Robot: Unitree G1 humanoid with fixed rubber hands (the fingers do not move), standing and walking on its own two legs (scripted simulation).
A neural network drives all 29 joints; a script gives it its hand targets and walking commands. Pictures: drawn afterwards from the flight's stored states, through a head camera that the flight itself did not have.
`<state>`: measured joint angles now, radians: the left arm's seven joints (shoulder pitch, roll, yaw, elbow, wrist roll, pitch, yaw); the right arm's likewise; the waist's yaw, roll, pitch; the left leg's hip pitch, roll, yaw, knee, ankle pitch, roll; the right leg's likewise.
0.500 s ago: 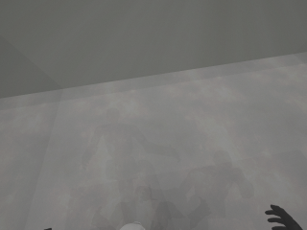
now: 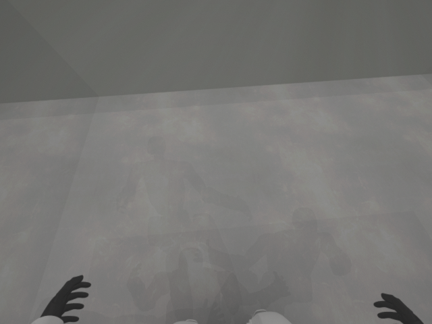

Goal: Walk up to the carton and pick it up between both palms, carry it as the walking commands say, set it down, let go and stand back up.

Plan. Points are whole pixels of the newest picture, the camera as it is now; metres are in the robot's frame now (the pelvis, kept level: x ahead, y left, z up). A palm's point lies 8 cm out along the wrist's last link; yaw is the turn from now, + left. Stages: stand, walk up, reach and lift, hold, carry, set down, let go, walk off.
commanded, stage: walk up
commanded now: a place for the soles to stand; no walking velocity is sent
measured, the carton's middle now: out of the picture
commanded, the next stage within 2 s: none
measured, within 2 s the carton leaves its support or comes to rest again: neither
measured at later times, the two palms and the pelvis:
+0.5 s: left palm out of the picture +0.04 +0.29 -0.05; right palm out of the picture +0.03 -0.36 -0.09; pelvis -0.08 -0.03 +0.01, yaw -2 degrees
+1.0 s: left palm out of the picture -0.05 +0.33 -0.08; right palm out of the picture -0.07 -0.32 -0.07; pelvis -0.18 +0.01 +0.00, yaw +0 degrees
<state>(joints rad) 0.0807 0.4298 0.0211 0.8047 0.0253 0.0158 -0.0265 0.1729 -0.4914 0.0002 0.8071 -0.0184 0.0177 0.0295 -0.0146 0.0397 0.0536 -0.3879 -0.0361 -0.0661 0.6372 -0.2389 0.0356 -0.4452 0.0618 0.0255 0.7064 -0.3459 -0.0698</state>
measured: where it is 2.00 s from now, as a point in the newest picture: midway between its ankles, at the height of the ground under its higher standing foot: outside the picture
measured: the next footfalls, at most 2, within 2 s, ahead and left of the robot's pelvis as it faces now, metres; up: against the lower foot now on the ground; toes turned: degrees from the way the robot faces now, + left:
right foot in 0.32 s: -0.04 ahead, -0.11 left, +0.00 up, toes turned +2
left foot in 0.88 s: -0.07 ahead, +0.11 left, +0.00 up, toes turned -4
